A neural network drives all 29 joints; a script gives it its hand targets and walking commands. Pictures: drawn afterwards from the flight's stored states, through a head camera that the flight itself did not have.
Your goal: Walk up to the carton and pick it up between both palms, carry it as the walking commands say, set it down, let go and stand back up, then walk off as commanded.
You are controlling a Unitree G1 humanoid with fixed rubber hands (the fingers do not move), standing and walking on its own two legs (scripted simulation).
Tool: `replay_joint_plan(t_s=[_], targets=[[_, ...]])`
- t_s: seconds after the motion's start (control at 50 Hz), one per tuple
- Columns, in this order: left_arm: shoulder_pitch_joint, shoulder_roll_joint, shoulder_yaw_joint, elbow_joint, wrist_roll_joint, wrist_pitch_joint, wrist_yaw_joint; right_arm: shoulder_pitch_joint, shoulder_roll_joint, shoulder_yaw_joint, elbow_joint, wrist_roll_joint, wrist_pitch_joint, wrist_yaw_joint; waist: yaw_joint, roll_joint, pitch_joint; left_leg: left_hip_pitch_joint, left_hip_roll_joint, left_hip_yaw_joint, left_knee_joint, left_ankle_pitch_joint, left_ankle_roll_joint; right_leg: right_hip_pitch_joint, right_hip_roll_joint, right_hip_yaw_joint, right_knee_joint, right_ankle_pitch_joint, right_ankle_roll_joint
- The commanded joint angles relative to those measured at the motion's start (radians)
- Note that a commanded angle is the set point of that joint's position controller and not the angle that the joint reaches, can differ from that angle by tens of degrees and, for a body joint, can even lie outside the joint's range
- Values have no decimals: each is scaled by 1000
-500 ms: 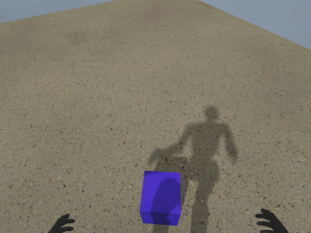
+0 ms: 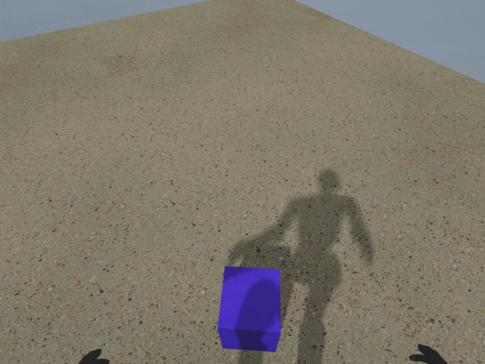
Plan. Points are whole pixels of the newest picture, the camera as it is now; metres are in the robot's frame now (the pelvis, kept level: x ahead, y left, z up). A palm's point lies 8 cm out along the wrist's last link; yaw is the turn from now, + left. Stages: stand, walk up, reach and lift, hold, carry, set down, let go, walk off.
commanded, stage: stand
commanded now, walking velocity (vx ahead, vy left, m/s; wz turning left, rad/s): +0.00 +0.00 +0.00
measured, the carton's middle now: (250, 309) +0.42 +0.01 -0.66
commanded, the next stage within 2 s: walk off in 0.74 s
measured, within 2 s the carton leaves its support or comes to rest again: rests again in 1.90 s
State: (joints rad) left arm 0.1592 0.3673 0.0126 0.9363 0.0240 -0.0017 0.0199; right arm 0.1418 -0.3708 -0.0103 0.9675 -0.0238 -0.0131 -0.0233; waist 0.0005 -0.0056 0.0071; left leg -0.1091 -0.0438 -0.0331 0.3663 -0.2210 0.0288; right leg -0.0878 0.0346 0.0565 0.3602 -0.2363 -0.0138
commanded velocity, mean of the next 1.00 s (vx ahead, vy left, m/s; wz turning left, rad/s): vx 0.05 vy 0.00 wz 0.06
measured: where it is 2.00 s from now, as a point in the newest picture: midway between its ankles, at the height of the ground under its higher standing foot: (218, 342)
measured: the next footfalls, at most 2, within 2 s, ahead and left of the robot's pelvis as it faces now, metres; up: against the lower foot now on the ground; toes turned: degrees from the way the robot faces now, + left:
left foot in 1.36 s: +0.18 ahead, +0.19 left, +0.00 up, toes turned +16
right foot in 1.88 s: +0.50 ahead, +0.08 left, +0.00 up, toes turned +23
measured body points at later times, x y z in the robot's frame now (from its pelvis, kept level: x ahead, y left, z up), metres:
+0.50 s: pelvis -0.01 +0.00 +0.00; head -0.01 +0.01 +0.45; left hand +0.09 +0.31 -0.12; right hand +0.09 -0.31 -0.11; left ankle -0.01 +0.10 -0.75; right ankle -0.03 -0.11 -0.75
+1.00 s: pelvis -0.01 +0.00 +0.00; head -0.01 +0.01 +0.45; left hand +0.08 +0.31 -0.12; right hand +0.08 -0.31 -0.12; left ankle -0.01 +0.10 -0.75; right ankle -0.03 -0.11 -0.75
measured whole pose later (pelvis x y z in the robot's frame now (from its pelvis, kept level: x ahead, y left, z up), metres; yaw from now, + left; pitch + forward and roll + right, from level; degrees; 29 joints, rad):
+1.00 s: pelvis -0.01 +0.00 +0.00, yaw +1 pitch -2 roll +0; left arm 0.14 0.37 -0.01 1.05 0.02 0.01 0.02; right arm 0.13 -0.37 0.01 1.07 -0.01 0.01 -0.01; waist 0.00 -0.01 0.01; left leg -0.11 -0.05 -0.04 0.34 -0.19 0.03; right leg -0.09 0.02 0.05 0.34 -0.22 0.00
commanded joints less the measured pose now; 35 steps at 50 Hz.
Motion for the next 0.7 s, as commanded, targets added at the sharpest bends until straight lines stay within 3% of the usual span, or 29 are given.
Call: replay_joint_plan(t_s=[0.0, 0.68], targets=[[-36, 160, 31, -39, -1, -12, 3, -43, -165, -31, -38, 1, -12, -3, 0, 4, -9, 1, 135, -117, -55, 182, -8, -29, -125, 103, -56, 162, -1], [-57, 184, 21, 48, -9, -16, -2, -58, -188, -23, 38, 9, -15, 2, 1, 5, -9, 11, 146, -124, -86, 189, 3, -15, -136, 104, -82, 162, -8]])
